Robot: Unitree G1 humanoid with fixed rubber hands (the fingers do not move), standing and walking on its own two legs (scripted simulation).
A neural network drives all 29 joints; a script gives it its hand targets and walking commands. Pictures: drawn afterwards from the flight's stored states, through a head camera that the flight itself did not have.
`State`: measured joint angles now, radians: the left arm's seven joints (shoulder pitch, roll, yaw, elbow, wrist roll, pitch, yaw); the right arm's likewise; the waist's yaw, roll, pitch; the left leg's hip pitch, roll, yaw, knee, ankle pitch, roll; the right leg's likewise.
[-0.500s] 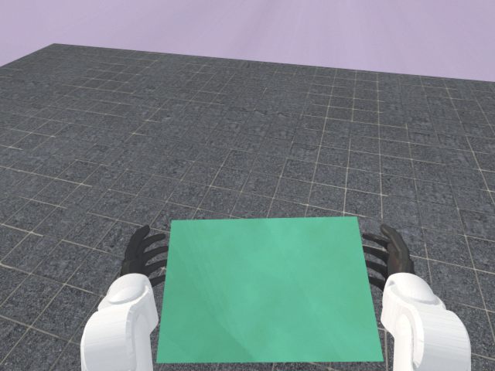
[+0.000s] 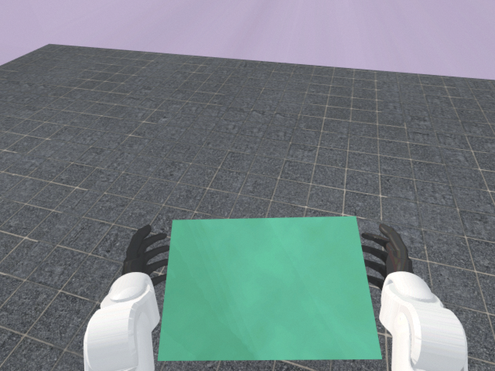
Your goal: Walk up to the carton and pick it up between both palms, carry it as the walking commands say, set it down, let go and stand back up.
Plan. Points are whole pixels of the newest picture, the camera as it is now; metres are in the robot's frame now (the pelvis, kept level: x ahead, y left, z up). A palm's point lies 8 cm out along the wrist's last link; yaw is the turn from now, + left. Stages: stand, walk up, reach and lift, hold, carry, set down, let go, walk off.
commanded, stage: carry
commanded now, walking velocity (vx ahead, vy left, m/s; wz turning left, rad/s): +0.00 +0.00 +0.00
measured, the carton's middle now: (264, 289) +0.28 +0.00 +0.01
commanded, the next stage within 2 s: hold in 1.52 s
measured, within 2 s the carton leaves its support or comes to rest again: neither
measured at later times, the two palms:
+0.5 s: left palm (143, 272) +0.26 +0.18 +0.09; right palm (391, 272) +0.26 -0.18 +0.09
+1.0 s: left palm (143, 273) +0.26 +0.18 +0.08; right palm (386, 272) +0.26 -0.17 +0.08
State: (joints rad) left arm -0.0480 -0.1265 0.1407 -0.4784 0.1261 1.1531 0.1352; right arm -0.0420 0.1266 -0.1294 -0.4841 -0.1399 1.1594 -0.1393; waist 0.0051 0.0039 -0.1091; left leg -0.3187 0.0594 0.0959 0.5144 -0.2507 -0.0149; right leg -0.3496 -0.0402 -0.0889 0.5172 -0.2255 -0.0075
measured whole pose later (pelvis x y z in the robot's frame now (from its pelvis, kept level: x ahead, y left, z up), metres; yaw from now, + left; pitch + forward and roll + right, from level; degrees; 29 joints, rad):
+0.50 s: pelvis +0.01 +0.00 +0.00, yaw +0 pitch +4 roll +0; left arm -0.06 -0.13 0.15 -0.40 0.13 1.08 0.12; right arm -0.05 0.13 -0.14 -0.40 -0.14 1.08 -0.13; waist 0.01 0.00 -0.12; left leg -0.32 0.07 0.10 0.52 -0.27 -0.02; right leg -0.35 -0.03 -0.09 0.52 -0.24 -0.01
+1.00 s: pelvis +0.01 +0.00 +0.00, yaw +0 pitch +4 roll +0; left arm -0.06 -0.13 0.16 -0.33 0.14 1.02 0.11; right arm -0.06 0.13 -0.15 -0.32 -0.15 1.02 -0.11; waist 0.01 0.00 -0.12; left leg -0.31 0.06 0.10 0.52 -0.27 -0.02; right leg -0.34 -0.04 -0.08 0.52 -0.24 0.00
